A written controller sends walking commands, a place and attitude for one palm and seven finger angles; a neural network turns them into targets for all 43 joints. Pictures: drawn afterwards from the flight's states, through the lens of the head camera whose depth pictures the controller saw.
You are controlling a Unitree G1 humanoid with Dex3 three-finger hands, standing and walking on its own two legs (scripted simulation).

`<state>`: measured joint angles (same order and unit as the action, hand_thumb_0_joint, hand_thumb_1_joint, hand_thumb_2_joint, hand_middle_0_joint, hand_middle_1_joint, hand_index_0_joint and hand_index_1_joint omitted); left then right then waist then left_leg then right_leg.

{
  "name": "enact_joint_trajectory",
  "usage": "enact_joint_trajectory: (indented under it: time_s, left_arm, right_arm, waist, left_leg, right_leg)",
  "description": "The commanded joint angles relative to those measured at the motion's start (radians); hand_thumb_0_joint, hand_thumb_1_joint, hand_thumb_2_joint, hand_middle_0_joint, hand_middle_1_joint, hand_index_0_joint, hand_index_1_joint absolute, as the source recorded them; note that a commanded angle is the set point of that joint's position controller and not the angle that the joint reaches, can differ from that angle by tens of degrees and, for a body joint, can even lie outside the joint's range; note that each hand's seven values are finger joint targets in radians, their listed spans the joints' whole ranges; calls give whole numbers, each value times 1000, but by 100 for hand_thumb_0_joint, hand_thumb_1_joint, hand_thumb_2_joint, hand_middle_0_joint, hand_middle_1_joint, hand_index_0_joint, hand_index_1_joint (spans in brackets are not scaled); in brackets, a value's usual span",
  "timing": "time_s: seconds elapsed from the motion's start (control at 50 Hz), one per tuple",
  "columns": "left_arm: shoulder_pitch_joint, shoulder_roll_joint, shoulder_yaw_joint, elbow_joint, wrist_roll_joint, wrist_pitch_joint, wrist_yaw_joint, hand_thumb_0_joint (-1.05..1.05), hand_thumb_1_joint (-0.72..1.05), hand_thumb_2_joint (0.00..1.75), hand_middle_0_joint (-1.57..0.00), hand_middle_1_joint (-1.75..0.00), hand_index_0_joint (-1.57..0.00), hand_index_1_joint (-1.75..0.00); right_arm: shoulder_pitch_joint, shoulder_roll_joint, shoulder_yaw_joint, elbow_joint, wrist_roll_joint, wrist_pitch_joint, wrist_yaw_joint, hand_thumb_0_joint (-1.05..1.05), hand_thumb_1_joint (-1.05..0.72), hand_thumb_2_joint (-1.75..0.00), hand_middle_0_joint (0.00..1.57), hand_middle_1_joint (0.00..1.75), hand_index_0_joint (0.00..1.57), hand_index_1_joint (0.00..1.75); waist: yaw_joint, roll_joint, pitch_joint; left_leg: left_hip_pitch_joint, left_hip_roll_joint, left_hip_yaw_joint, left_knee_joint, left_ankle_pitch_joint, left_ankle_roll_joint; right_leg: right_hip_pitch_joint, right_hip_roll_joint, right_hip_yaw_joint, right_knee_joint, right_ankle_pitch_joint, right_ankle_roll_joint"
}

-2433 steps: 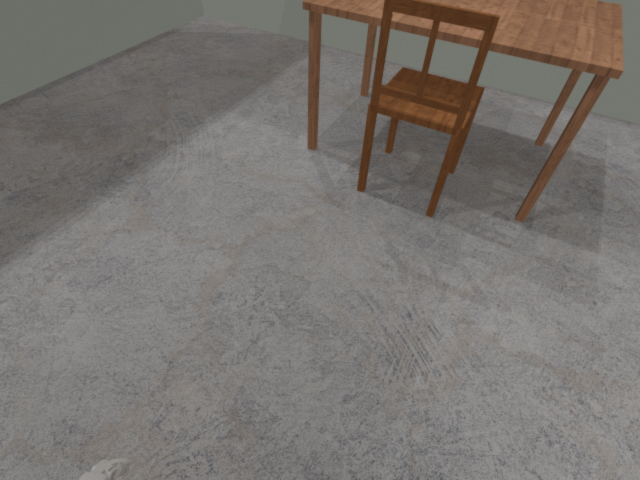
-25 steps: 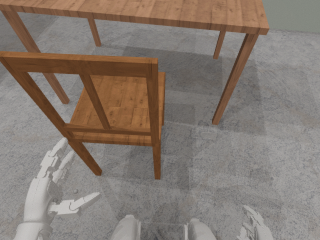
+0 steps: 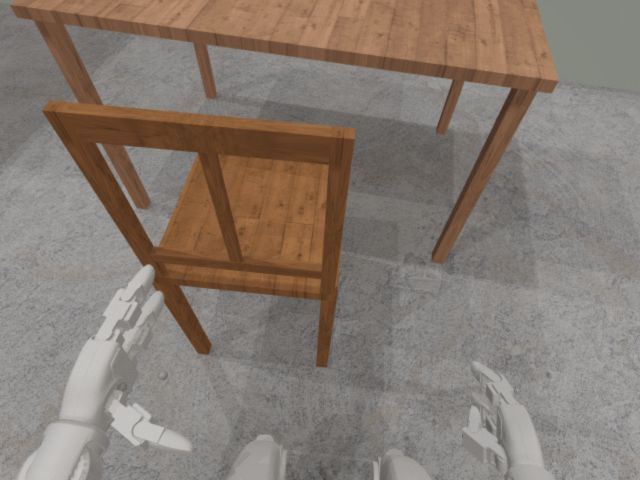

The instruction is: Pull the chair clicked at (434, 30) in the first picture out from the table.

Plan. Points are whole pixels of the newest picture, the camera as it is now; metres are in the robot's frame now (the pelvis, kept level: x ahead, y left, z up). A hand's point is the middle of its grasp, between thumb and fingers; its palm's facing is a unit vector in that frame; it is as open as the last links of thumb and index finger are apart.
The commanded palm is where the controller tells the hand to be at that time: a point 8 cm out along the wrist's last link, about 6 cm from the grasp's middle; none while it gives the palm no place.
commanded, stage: raise the hand toward the chair's back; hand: left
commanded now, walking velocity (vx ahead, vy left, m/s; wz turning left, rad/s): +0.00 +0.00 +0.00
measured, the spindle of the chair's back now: (223, 213) +0.49 +0.18 -0.01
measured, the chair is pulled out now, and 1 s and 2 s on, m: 0.28 0.28 0.28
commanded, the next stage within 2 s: aim the fingers beside a spindle in 0.70 s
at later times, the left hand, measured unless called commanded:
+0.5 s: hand (148, 340) +0.25 +0.20 +0.07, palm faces -0.01 -1.00 -0.08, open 16.9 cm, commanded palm +0.23 +0.26 +0.06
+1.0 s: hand (173, 349) +0.26 +0.19 +0.04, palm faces -0.07 -1.00 -0.06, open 16.9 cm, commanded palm +0.25 +0.25 +0.05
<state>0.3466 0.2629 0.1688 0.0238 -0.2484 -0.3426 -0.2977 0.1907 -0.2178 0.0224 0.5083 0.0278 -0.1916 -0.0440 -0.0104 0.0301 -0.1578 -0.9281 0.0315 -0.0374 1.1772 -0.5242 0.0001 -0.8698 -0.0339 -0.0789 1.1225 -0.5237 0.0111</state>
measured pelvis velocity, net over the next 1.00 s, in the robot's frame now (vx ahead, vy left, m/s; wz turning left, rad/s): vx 0.00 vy -0.02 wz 0.00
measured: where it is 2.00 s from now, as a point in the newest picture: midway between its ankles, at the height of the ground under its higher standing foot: outside the picture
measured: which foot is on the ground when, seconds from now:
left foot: down 0.00-1.00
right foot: down 0.00-1.00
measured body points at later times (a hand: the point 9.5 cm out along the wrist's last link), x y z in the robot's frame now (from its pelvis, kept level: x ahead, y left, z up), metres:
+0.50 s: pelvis +0.01 +0.00 +0.01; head +0.08 +0.02 +0.45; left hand +0.25 +0.26 +0.07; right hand +0.17 -0.25 -0.07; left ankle +0.03 +0.12 -0.65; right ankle +0.01 -0.13 -0.65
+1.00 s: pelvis +0.00 -0.02 +0.00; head +0.08 -0.01 +0.44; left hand +0.26 +0.24 +0.04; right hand +0.18 -0.26 -0.08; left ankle +0.03 +0.12 -0.65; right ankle +0.01 -0.13 -0.65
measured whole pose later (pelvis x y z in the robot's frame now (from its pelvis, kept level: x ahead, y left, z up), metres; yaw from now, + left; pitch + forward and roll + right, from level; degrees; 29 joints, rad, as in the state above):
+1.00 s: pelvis +0.00 -0.02 +0.00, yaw +0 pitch +17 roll -2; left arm 0.22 0.29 0.23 0.15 -0.28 -0.36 -0.36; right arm 0.22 -0.26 0.01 0.56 0.02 -0.20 -0.06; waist -0.03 0.03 -0.14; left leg -0.94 0.04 -0.05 1.17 -0.52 -0.02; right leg -0.89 -0.02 -0.09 1.13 -0.53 -0.01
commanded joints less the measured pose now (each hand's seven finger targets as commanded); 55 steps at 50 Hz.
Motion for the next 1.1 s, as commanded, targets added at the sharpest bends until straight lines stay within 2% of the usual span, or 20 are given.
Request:
enact_joint_trajectory:
  time_s: [0.0,0.02,0.04,0.1,0.14,0.18,0.26,0.3,0.32,0.38,0.46,0.54,0.64,0.72,0.74,0.82,0.92,0.94,1.02,1.08]
  left_arm:
    - [-99,171,137,-297,-41,-69,-13,0,-50,30,-6,-8,-6,-8]
    - [-117,204,175,-329,-47,-88,6,0,-50,30,-6,-8,-6,-8]
    - [-111,191,180,-341,-54,-104,20,0,-50,30,-6,-8,-6,-8]
    - [-109,146,153,-272,-52,-133,39,0,-50,30,-6,-8,-6,-8]
    - [-94,109,115,-156,-38,-107,19,0,-50,30,-6,-8,-6,-8]
    - [-99,114,95,-98,-32,-65,-19,0,-50,30,-6,-8,-6,-8]
    - [-74,150,113,-142,-46,-4,-69,0,-50,30,-6,-8,-6,-8]
    - [-84,182,153,-234,-59,-22,-52,0,-50,30,-6,-8,-6,-8]
    - [-79,212,195,-250,-64,-37,-30,0,-50,30,-6,-8,-6,-8]
    - [-87,173,191,-290,-71,-110,25,0,-50,30,-6,-8,-6,-8]
    - [-85,124,137,-142,-34,-126,39,0,-50,30,-6,-8,-6,-8]
    - [-64,126,96,-109,-25,-69,-24,0,-50,30,-6,-8,-6,-8]
    - [-99,191,171,-250,-59,-79,-21,0,-50,30,-6,-8,-6,-8]
    - [-113,172,186,-207,-64,-129,23,0,-50,30,-6,-8,-6,-8]
    - [-108,138,159,-173,-60,-132,22,0,-50,30,-6,-8,-6,-8]
    - [-139,133,119,-52,-39,-99,-20,0,-50,30,-6,-8,-6,-8]
    - [-247,210,162,-102,-53,-92,-64,0,-50,30,-6,-8,-6,-8]
    - [-256,193,158,-125,-63,-101,-64,0,-50,30,-6,-8,-6,-8]
    - [-291,237,219,-105,-73,-136,-32,0,-50,30,-6,-8,-6,-8]
    - [-299,189,181,-25,-62,-127,-29,0,-50,30,-6,-8,-6,-8]
  right_arm:
    - [3,-155,-76,-152,4,-55,-24,0,-90,-90,20,30,20,30]
    - [-2,-154,-73,-143,0,-59,-25,0,-90,-90,20,30,20,30]
    - [7,-144,-71,-137,-3,-62,-22,0,-90,-90,20,30,20,30]
    - [6,-142,-70,-109,-6,-67,-15,0,-90,-90,20,30,20,30]
    - [9,-152,-71,-98,-2,-60,-12,0,-90,-90,20,30,20,30]
    - [11,-170,-73,-105,6,-52,-12,0,-90,-90,20,30,20,30]
    - [16,-182,-80,-136,15,-54,-17,0,-90,-90,20,30,20,30]
    - [12,-172,-83,-138,10,-62,-16,0,-90,-90,20,30,20,30]
    - [11,-167,-84,-132,4,-64,-16,0,-90,-90,20,30,20,30]
    - [18,-145,-86,-107,-4,-71,-9,0,-90,-90,20,30,20,30]
    - [18,-157,-87,-86,-4,-58,2,0,-90,-90,20,30,20,30]
    - [20,-174,-88,-115,8,-46,0,0,-90,-90,20,30,20,30]
    - [10,-163,-85,-133,4,-51,-14,0,-90,-90,20,30,20,30]
    - [6,-147,-81,-99,-3,-55,-17,0,-90,-90,20,30,20,30]
    - [7,-147,-78,-96,-2,-55,-14,0,-90,-90,20,30,20,30]
    - [10,-166,-78,-92,4,-47,-15,0,-90,-90,20,30,20,30]
    - [15,-179,-76,-99,4,-55,-29,0,-90,-90,20,30,20,30]
    - [17,-172,-75,-99,3,-59,-29,0,-90,-90,20,30,20,30]
    - [17,-165,-74,-73,-3,-67,-28,0,-90,-90,20,30,20,30]
    - [17,-168,-74,-66,-1,-62,-20,0,-90,-90,20,30,20,30]
  waist:
    - [2,52,-245]
    - [12,84,-259]
    - [16,94,-280]
    - [-3,82,-223]
    - [-25,35,-165]
    - [-30,31,-138]
    - [-10,22,-235]
    - [6,56,-281]
    - [15,38,-296]
    - [10,63,-264]
    - [-21,54,-152]
    - [-22,46,-193]
    - [0,42,-270]
    - [-10,18,-202]
    - [-20,19,-179]
    - [-41,-14,-137]
    - [-32,17,-237]
    - [-27,31,-264]
    - [-14,38,-268]
    - [-22,46,-239]
  left_leg:
    - [250,-24,-16,-214,256,20]
    - [258,-24,-16,-209,285,17]
    - [284,-23,-21,-213,316,13]
    - [269,-19,-28,-208,312,5]
    - [219,-19,-24,-206,264,10]
    - [188,-23,-19,-220,198,12]
    - [236,-28,-10,-232,270,21]
    - [279,-26,-12,-233,342,18]
    - [276,-24,-16,-228,372,16]
    - [298,-18,-18,-218,419,4]
    - [223,-17,-14,-210,304,4]
    - [219,-22,-1,-219,261,16]
    - [252,-27,0,-218,320,22]
    - [214,-25,-2,-200,287,19]
    - [203,-26,0,-197,269,17]
    - [136,-29,11,-178,189,24]
    - [154,-29,15,-159,223,32]
    - [174,-31,16,-159,244,32]
    - [160,-25,12,-150,272,28]
    - [144,-28,15,-151,255,24]
  right_leg:
    - [129,44,0,-164,191,-39]
    - [132,44,0,-151,207,-42]
    - [132,44,-4,-147,218,-43]
    - [90,45,-13,-142,205,-41]
    - [71,47,-16,-154,182,-35]
    - [73,46,-10,-170,144,-34]
    - [155,41,0,-190,215,-32]
    - [180,40,-2,-182,264,-34]
    - [193,43,-5,-171,286,-34]
    - [152,44,-11,-153,297,-36]
    - [73,42,-14,-152,214,-34]
    - [117,39,3,-180,204,-33]
    - [186,39,11,-182,266,-31]
    - [141,43,8,-176,232,-30]
    - [125,41,7,-175,219,-30]
    - [105,36,31,-196,155,-26]
    - [150,29,56,-191,189,-28]
    - [158,28,55,-187,212,-27]
    - [158,33,52,-168,228,-29]
    - [126,31,45,-157,219,-28]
